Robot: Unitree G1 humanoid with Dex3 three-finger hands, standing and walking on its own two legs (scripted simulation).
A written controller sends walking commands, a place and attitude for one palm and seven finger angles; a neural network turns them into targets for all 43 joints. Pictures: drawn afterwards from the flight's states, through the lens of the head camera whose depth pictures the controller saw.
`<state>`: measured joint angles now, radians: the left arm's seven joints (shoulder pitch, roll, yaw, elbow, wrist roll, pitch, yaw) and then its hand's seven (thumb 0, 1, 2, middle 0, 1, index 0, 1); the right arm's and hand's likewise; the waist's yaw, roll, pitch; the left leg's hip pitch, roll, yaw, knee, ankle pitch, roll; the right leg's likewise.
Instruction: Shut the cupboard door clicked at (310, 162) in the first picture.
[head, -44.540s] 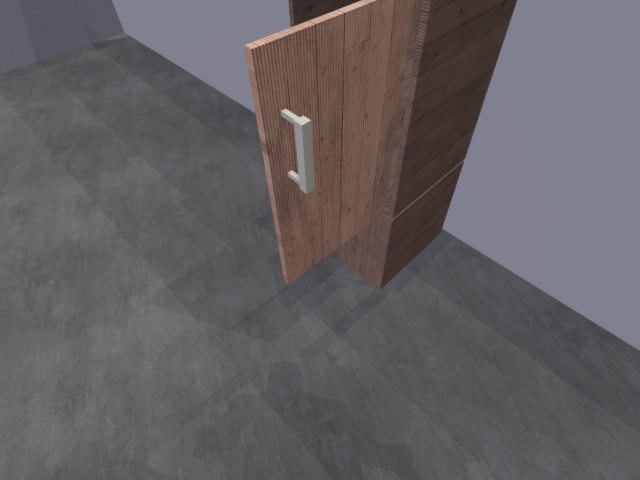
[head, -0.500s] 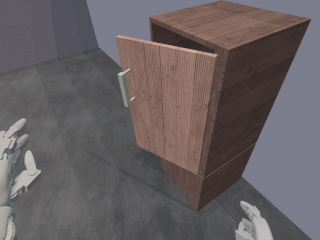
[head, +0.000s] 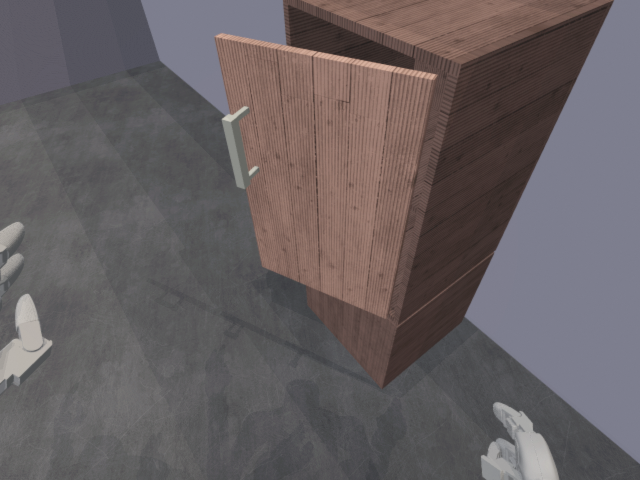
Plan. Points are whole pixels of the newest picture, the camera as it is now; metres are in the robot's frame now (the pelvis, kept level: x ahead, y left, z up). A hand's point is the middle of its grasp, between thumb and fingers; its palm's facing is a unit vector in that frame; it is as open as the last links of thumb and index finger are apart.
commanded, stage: step back with the hand held close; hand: left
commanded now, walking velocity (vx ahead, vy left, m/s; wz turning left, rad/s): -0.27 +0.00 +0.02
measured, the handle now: (243, 148) +0.66 +0.19 +0.06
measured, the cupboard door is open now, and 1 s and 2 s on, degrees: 25 25 25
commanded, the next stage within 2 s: stop stepping back and stand still in 1.08 s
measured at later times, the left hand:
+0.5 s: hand out of the picture +0.12 +0.27 +0.17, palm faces +0.50 -0.77 -0.40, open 7.4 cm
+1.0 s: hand out of the picture +0.07 +0.29 +0.17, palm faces +0.45 -0.78 -0.43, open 7.4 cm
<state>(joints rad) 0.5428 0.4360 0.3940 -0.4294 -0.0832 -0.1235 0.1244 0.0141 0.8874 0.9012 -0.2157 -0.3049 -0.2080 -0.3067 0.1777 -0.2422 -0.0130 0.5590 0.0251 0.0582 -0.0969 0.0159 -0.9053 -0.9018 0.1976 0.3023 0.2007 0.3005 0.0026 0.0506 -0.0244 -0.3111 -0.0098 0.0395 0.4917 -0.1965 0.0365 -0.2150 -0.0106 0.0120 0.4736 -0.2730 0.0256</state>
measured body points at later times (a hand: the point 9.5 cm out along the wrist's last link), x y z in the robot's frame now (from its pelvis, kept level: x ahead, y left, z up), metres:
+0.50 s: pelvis -0.07 +0.00 -0.01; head -0.07 +0.00 +0.44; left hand +0.09 +0.30 +0.19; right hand +0.09 -0.24 -0.10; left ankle +0.04 +0.10 -0.73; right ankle -0.02 -0.14 -0.74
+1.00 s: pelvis -0.14 +0.02 -0.01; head -0.12 +0.05 +0.44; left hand +0.04 +0.33 +0.19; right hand +0.05 -0.22 -0.08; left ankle -0.04 +0.10 -0.74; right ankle -0.13 -0.13 -0.73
